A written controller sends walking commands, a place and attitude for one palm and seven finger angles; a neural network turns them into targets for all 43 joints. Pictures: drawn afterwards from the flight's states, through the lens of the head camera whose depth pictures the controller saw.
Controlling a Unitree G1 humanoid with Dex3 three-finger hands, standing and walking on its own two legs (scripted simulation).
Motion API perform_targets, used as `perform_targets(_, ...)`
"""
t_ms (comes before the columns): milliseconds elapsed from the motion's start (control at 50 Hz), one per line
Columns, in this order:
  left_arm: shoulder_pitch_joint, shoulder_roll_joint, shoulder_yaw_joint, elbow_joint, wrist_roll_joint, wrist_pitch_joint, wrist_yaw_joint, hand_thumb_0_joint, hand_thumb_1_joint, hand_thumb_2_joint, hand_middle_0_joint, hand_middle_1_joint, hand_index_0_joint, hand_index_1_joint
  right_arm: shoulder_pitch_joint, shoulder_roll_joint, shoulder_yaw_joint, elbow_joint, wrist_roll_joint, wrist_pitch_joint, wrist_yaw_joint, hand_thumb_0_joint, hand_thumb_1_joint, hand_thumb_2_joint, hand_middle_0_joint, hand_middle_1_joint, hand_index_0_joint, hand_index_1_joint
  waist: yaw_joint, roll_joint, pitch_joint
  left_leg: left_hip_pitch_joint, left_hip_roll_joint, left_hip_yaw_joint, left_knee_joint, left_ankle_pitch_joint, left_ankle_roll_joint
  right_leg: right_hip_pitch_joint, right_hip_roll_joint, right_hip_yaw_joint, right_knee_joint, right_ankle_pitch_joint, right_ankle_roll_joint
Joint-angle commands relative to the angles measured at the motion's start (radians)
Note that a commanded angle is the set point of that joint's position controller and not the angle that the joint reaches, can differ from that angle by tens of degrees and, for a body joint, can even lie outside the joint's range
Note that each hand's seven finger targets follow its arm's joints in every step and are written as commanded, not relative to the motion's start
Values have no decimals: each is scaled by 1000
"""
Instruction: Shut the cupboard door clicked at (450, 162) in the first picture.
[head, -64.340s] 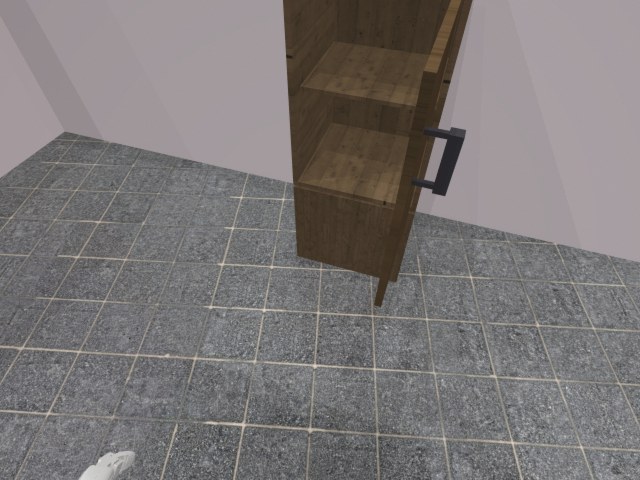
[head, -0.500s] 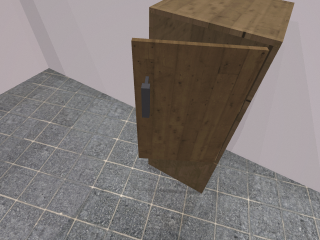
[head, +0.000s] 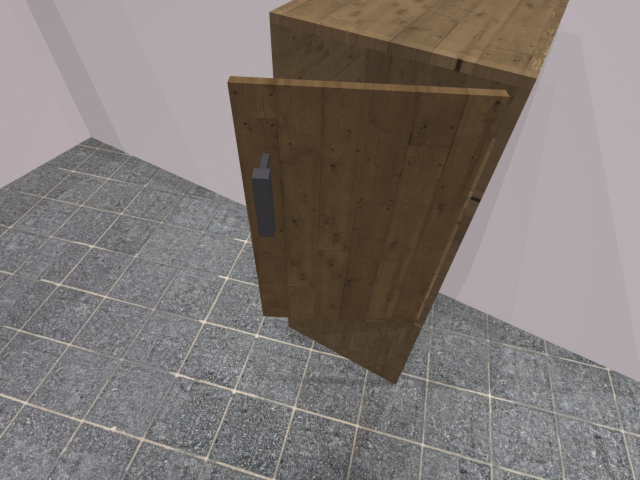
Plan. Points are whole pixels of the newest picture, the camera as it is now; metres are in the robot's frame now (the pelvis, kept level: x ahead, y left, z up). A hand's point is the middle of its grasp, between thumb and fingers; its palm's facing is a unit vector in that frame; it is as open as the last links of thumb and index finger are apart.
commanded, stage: shuffle to correct the standing spot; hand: left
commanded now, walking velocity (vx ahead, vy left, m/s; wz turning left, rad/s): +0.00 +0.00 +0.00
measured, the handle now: (266, 195) +0.51 +0.12 +0.06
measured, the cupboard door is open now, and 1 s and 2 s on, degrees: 27 27 27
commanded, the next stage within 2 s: come to a stop and stand still in 0.46 s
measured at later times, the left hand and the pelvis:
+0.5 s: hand out of the picture +0.02 +0.14 -0.18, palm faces +0.02 -0.98 -0.18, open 7.4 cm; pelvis +0.04 -0.04 +0.00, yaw -1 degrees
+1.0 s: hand out of the picture +0.11 +0.15 -0.17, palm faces +0.05 -0.96 -0.28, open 7.3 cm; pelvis +0.08 -0.05 -0.01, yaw -1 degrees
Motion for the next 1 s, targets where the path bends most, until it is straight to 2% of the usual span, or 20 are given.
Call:
perform_targets(0, 58, 110, 28, -35, -5, -11, 11, 0, 900, 900, -200, -300, -200, -300, 37, -88, -15, -31, 4, -18, -10, 0, -900, -900, 200, 300, 200, 300, -3, -5, 17, -5, 98, -104, -102, -73, -18, -18, -78, 96, -112, -88, -47)
perform_targets(80, 40, 110, 29, -36, -6, -10, 12, 0, 900, 900, -200, -300, -200, -300, 44, -84, -11, -18, 3, -19, -11, 0, -900, -900, 200, 300, 200, 300, -1, 1, 17, -8, 103, -102, -104, -50, -20, 0, -76, 90, -105, -64, -47)
perform_targets(260, 66, 86, 47, -34, 6, 18, -9, 0, 900, 900, -200, -300, -200, -300, 52, -120, -35, -21, -12, -4, -23, 0, -900, -900, 200, 300, 200, 300, 2, 65, 75, -83, 180, -187, -191, -389, 14, -27, -9, 10, -20, -192, -40)
perform_targets(380, 94, 80, 61, -55, 8, 25, -23, 0, 900, 900, -200, -300, -200, -300, 62, -128, -52, -36, -13, -7, -36, 0, -900, -900, 200, 300, 200, 300, 2, 64, 72, -67, 207, -186, -141, -306, 34, -40, -5, 13, 9, -122, -53)
perform_targets(460, 123, 97, 71, -61, 7, 24, -25, 0, 900, 900, -200, -300, -200, -300, 63, -104, -49, -45, -12, -11, -44, 0, -900, -900, 200, 300, 200, 300, 6, -31, 40, -77, 158, -90, 4, -166, 16, 5, -45, 90, -53, -80, -82)
perform_targets(520, 160, 130, 83, -49, 6, 23, -18, 0, 900, 900, -200, -300, -200, -300, 40, -55, -35, -56, -12, -12, -48, 0, -900, -900, 200, 300, 200, 300, 17, -189, 5, -147, 60, 58, 252, -193, -26, 84, -159, 237, -131, 57, -172)
perform_targets(560, 155, 120, 85, -55, 9, 23, -13, 0, 900, 900, -200, -300, -200, -300, 13, -50, -34, -66, -10, -14, -50, 0, -900, -900, 200, 300, 200, 300, 24, -152, 1, -200, 71, 51, 342, -292, -31, 140, -188, 248, -110, 273, -232)
perform_targets(600, 137, 104, 79, -52, 7, 14, -2, 0, 900, 900, -200, -300, -200, -300, -9, -28, -25, -64, -2, -16, -49, 0, -900, -900, 200, 300, 200, 300, 16, -64, 1, -176, 83, 35, 286, -276, -41, 172, -192, 212, -56, 579, -236)
perform_targets(640, 110, 97, 70, -43, -2, 5, 10, 0, 900, 900, -200, -300, -200, -300, 22, -11, -17, -38, 8, -17, -47, 0, -900, -900, 200, 300, 200, 300, -10, -20, -39, -35, 91, 27, 64, -94, -43, 170, -163, 153, 22, 695, -185)
perform_targets(660, 97, 94, 67, -47, -7, 4, 14, 0, 900, 900, -200, -300, -200, -300, 57, -29, -19, -21, 10, -23, -48, 0, -900, -900, 200, 300, 200, 300, -26, 10, -74, 89, 116, 4, -28, 185, -34, 129, -118, 104, 74, 664, -133)
perform_targets(680, 104, 78, 63, -54, -11, 3, 16, 0, 900, 900, -200, -300, -200, -300, 79, -66, -25, -11, 6, -30, -54, 0, -900, -900, 200, 300, 200, 300, -19, 88, -121, 209, 183, -31, 20, 539, -8, 76, -68, 55, 100, 546, -81)
perform_targets(700, 105, 66, 60, -59, -11, 4, 22, 0, 900, 900, -200, -300, -200, -300, 77, -89, -33, -14, 5, -25, -58, 0, -900, -900, 200, 300, 200, 300, -16, 118, -131, 275, 232, -47, 69, 745, 20, 20, -42, 35, 86, 396, -55)
perform_targets(740, 80, 76, 61, -57, -7, 13, 29, 0, 900, 900, -200, -300, -200, -300, 58, -100, -38, -14, 6, -15, -65, 0, -900, -900, 200, 300, 200, 300, -15, 234, -62, 288, 260, -66, 72, 993, 51, -25, -24, -3, 107, 199, -29)
perform_targets(780, 66, 73, 67, -69, -8, 21, 26, 0, 900, 900, -200, -300, -200, -300, 53, -116, -49, -29, 1, -7, -66, 0, -900, -900, 200, 300, 200, 300, -15, 214, -30, 316, 291, -97, 56, 1064, 82, -85, -1, -28, 140, -59, -22)
perform_targets(840, 25, 73, 74, -87, -5, 36, 16, 0, 900, 900, -200, -300, -200, -300, 20, -138, -63, -58, -7, 3, -62, 0, -900, -900, 200, 300, 200, 300, -12, 175, 3, 280, 319, -115, 21, 955, 128, -111, 7, -33, 205, -202, -23)
perform_targets(900, 52, 60, 84, -101, 2, 45, 11, 0, 900, 900, -200, -300, -200, -300, -39, -147, -69, -93, -12, 10, -57, 0, -900, -900, 200, 300, 200, 300, 23, 122, -6, 172, 315, -98, 29, 756, 120, -36, -7, -35, 182, -140, -28)
perform_targets(920, 73, 65, 84, -100, 5, 43, 10, 0, 900, 900, -200, -300, -200, -300, -60, -145, -70, -102, -11, 11, -54, 0, -900, -900, 200, 300, 200, 300, 39, 91, -31, 145, 291, -83, 63, 652, 96, 13, -18, -35, 111, -34, -26)
perform_targets(940, 87, 77, 85, -98, 11, 36, 9, 0, 900, 900, -200, -300, -200, -300, -67, -131, -71, -110, -9, 11, -50, 0, -900, -900, 200, 300, 200, 300, 43, 22, -61, 113, 233, -45, 108, 501, 53, 69, -38, -16, 39, 200, -30)
perform_targets(960, 82, 120, 87, -104, 17, 29, 12, 0, 900, 900, -200, -300, -200, -300, -52, -105, -71, -118, -2, 13, -45, 0, -900, -900, 200, 300, 200, 300, 30, -112, -95, 47, 136, 21, 196, 252, 0, 119, -133, 101, 16, 474, -65)
perform_targets(980, 58, 163, 89, -112, 15, 23, 12, 0, 900, 900, -200, -300, -200, -300, -31, -65, -67, -124, 4, 22, -37, 0, -900, -900, 200, 300, 200, 300, 16, -239, -98, -34, 42, 66, 280, -128, -35, 154, -261, 189, -20, 661, -137)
